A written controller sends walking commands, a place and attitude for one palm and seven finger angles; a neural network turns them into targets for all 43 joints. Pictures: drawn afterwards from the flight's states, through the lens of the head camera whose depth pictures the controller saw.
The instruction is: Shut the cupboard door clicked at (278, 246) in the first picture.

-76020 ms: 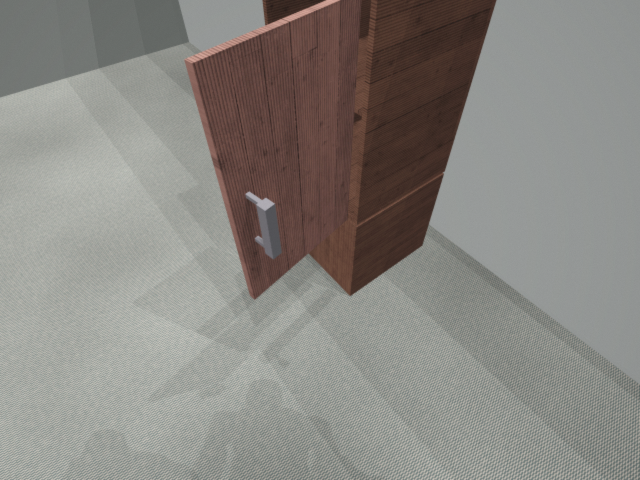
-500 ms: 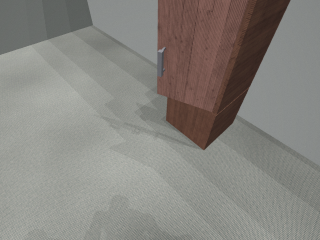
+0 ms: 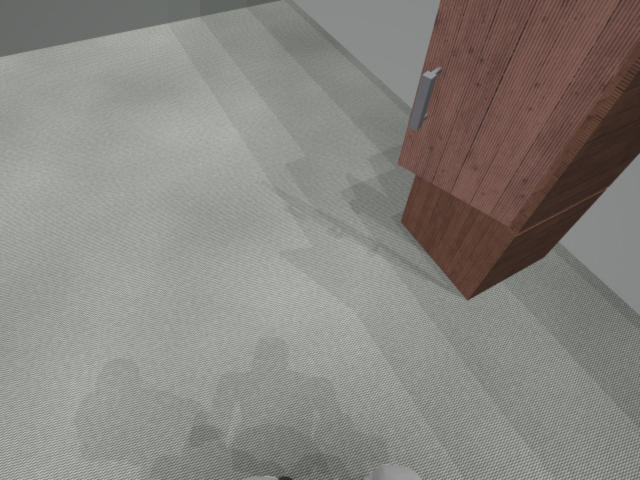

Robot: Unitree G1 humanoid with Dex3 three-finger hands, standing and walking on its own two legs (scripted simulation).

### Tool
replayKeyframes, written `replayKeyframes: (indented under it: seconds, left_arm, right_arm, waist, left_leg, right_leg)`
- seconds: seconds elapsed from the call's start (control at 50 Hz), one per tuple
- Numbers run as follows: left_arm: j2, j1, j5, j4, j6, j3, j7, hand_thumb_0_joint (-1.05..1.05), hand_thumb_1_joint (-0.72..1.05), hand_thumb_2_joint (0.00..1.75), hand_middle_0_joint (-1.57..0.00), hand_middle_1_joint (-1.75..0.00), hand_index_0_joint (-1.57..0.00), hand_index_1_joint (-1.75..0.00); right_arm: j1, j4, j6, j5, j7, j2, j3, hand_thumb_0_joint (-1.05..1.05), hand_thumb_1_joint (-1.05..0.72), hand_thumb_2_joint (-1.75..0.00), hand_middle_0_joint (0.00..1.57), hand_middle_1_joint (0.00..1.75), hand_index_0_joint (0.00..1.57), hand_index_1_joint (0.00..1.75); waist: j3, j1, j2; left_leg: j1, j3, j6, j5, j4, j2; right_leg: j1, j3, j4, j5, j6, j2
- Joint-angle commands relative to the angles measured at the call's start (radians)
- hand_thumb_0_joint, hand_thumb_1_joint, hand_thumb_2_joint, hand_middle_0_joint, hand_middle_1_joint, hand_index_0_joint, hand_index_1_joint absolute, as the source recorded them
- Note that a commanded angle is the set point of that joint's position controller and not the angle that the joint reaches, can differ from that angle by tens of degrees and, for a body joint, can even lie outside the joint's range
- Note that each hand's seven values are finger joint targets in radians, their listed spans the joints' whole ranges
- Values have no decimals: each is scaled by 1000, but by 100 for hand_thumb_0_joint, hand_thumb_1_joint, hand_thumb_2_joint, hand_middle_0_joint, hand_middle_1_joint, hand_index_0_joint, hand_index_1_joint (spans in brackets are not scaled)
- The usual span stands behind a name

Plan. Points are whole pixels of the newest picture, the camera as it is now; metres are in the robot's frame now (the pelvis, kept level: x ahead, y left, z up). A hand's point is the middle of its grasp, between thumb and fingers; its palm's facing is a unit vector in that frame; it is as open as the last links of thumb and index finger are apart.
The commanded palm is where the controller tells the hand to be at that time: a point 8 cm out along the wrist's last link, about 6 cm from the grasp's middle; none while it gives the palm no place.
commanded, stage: walk to a spot facing it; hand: left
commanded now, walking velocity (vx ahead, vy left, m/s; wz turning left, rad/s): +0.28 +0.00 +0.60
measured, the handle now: (426, 98) +0.94 -0.23 -0.09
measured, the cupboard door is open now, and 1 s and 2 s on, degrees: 21 21 21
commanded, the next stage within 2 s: turn to face it in 1.36 s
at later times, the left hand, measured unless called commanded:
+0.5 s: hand out of the picture +0.00 +0.11 -0.15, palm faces +0.40 -0.88 -0.25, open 7.4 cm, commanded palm none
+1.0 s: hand (157, 455) +0.16 +0.23 -0.14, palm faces +0.58 -0.77 -0.27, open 7.4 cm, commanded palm none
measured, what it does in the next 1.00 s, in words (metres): walks ahead, turning left: right foot, then left foot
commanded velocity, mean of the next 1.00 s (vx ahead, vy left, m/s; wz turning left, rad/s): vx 0.17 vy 0.00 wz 0.60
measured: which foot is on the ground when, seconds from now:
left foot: down 0.00-0.18, up 0.20-0.64, down 0.66-1.00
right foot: up 0.00-0.18, down 0.20-0.64, up 0.66-1.00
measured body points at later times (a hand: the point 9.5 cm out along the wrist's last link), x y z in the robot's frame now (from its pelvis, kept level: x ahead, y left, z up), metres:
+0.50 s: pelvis +0.07 -0.06 +0.01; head +0.12 -0.07 +0.46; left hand -0.02 +0.16 -0.13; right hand +0.25 -0.27 -0.14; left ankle +0.08 +0.11 -0.66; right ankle +0.04 -0.16 -0.74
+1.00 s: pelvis +0.19 -0.02 -0.01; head +0.22 +0.00 +0.44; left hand +0.13 +0.27 -0.12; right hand +0.36 -0.19 -0.16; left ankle +0.10 +0.08 -0.74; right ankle +0.33 -0.08 -0.72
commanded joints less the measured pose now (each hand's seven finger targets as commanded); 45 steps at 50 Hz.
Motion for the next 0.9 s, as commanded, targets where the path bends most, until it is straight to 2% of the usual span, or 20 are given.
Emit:
replayKeyframes:
  seconds: [0.0, 0.08, 0.12, 0.14, 0.16, 0.18, 0.2, 0.22, 0.26, 0.32, 0.38, 0.5, 0.56, 0.6, 0.62, 0.64, 0.66, 0.7, 0.76, 0.88]
  left_arm:
    - [82, -20, 1, -102, -34, 19, -5, 0, 90, 90, -20, -30, -20, -30]
    - [83, 4, -1, -110, -42, 17, -11, 0, 90, 90, -20, -30, -20, -30]
    - [94, 119, -1, -77, -43, 25, -12, 0, 90, 90, -20, -30, -20, -30]
    - [121, 224, 5, -51, -48, 39, -9, 0, 90, 90, -20, -30, -20, -30]
    - [222, 287, 23, -52, -62, 56, 7, 0, 90, 90, -20, -30, -20, -30]
    - [246, 235, 6, -63, -58, 47, 17, 0, 90, 90, -20, -30, -20, -30]
    - [237, 136, -6, -92, -64, 54, 18, 0, 90, 90, -20, -30, -20, -30]
    - [186, 75, -2, -104, -78, 45, 19, 0, 90, 90, -20, -30, -20, -30]
    - [107, 31, -3, -91, -95, 26, 15, 0, 90, 90, -20, -30, -20, -30]
    - [86, 147, -5, -46, -108, 16, 17, 0, 90, 90, -20, -30, -20, -30]
    - [91, 247, -3, -7, -105, 12, 23, 0, 90, 90, -20, -30, -20, -30]
    - [116, 294, 2, 2, -95, 16, 28, 0, 90, 90, -20, -30, -20, -30]
    - [147, 259, 3, -5, -100, 28, 23, 0, 90, 90, -20, -30, -20, -30]
    - [160, 232, -7, -22, -98, 31, 15, 0, 90, 90, -20, -30, -20, -30]
    - [112, 231, -15, -60, -93, 26, 0, 0, 90, 90, -20, -30, -20, -30]
    - [83, 150, -11, -126, -91, 12, -2, 0, 90, 90, -20, -30, -20, -30]
    - [103, 77, -5, -173, -84, 18, 4, 0, 90, 90, -20, -30, -20, -30]
    - [69, 62, -1, -141, -63, 24, 5, 0, 90, 90, -20, -30, -20, -30]
    - [64, 130, 5, -95, -47, 33, -15, 0, 90, 90, -20, -30, -20, -30]
    - [68, 32, 2, -143, -40, 32, -22, 0, 90, 90, -20, -30, -20, -30]
  right_arm:
    - [64, -49, -21, -5, -12, -229, -65, 0, -90, -90, 20, 30, 20, 30]
    - [41, -59, -19, -8, -7, -242, -78, 0, -90, -90, 20, 30, 20, 30]
    - [-23, -78, -13, -4, -7, -234, -80, 0, -90, -90, 20, 30, 20, 30]
    - [-76, -97, -11, 3, -7, -207, -77, 0, -90, -90, 20, 30, 20, 30]
    - [-78, -119, -14, 20, 0, -124, -60, 0, -90, -90, 20, 30, 20, 30]
    - [-83, -140, -27, 2, 3, -111, -57, 0, -90, -90, 20, 30, 20, 30]
    - [-51, -139, -19, -10, 10, -143, -68, 0, -90, -90, 20, 30, 20, 30]
    - [-58, -125, -14, -10, 21, -131, -69, 0, -90, -90, 20, 30, 20, 30]
    - [-33, -104, -6, -11, 42, -114, -65, 0, -90, -90, 20, 30, 20, 30]
    - [-61, -100, -3, 0, 47, -84, -51, 0, -90, -90, 20, 30, 20, 30]
    - [-114, -115, 5, 2, 47, -60, -39, 0, -90, -90, 20, 30, 20, 30]
    - [-240, -159, 1, 1, 54, -56, -17, 0, -90, -90, 20, 30, 20, 30]
    - [-167, -156, -15, 3, 50, -83, -23, 0, -90, -90, 20, 30, 20, 30]
    - [18, -115, -29, -6, 38, -144, -41, 0, -90, -90, 20, 30, 20, 30]
    - [124, -96, -38, -17, 26, -270, -73, 0, -90, -90, 20, 30, 20, 30]
    - [195, -78, -37, -1, 16, -349, -86, 0, -90, -90, 20, 30, 20, 30]
    - [186, -87, -33, 4, 12, -346, -82, 0, -90, -90, 20, 30, 20, 30]
    - [37, -123, -45, 4, -4, -255, -59, 0, -90, -90, 20, 30, 20, 30]
    - [-62, -131, -58, 0, -7, -208, -43, 0, -90, -90, 20, 30, 20, 30]
    - [-49, -108, -51, -2, 2, -219, -65, 0, -90, -90, 20, 30, 20, 30]
  waist:
    - [-118, -22, 156]
    - [-108, -5, 198]
    - [-94, 56, 178]
    - [-82, 115, 108]
    - [-93, 151, -210]
    - [-35, 108, -256]
    - [-46, 41, -142]
    - [10, 18, -157]
    - [34, -18, -137]
    - [-10, 13, -119]
    - [-31, 42, -148]
    - [-22, 73, -173]
    - [-79, 27, -185]
    - [-190, -76, -101]
    - [-278, -119, 140]
    - [-295, -135, 223]
    - [-196, -125, 14]
    - [-86, -65, 173]
    - [-68, 15, 164]
    - [-40, 19, 145]
  left_leg:
    - [154, -406, 114, -380, -264, 242]
    - [90, -433, 111, -426, -249, 209]
    - [-105, -383, 79, -488, -209, 152]
    - [-316, -313, 40, -519, -87, 85]
    - [-544, -111, -34, -471, 285, -37]
    - [-574, -35, -60, -392, 554, -25]
    - [-505, -65, -60, -290, 692, 46]
    - [-481, -53, -66, -231, 754, 86]
    - [-417, -9, -78, -102, 756, 119]
    - [-399, 59, -93, -75, 675, 103]
    - [-395, 105, -89, -101, 591, 96]
    - [-293, 184, -58, -130, 310, 80]
    - [-83, 222, -12, -171, 197, 42]
    - [285, 201, 25, -39, 22, 39]
    - [545, -173, 149, 125, -8, 311]
    - [597, -441, 266, 312, -83, 512]
    - [429, -424, 268, 150, -103, 543]
    - [191, -321, 179, -173, -206, 406]
    - [58, -207, 127, -185, -224, 293]
    - [-24, -194, 119, -273, -234, 239]
  right_leg:
    - [-91, -5, -97, -17, 3, 13]
    - [8, -30, -267, -21, -2, 43]
    - [261, -71, -422, 37, -8, 77]
    - [481, -29, -565, 13, -21, 42]
    - [624, 325, -809, -291, -103, -243]
    - [477, 551, -907, -406, -161, -460]
    - [350, 509, -902, -405, -183, -461]
    - [247, 440, -904, -391, -172, -411]
    - [203, 157, -860, -122, -131, -304]
    - [353, -42, -760, 400, -127, -254]
    - [464, -136, -674, 789, -99, -257]
    - [508, -178, -607, 915, -117, -306]
    - [458, -208, -491, 998, -115, -334]
    - [277, -270, -186, 812, -64, -295]
    - [-42, -282, 120, 196, 0, -158]
    - [-260, -158, 310, -233, 11, -81]
    - [-270, -75, 342, -204, 6, -111]
    - [-249, -16, 256, -90, 11, -139]
    - [-143, -29, 149, 41, 20, -112]
    - [-39, -67, -161, 111, 40, -58]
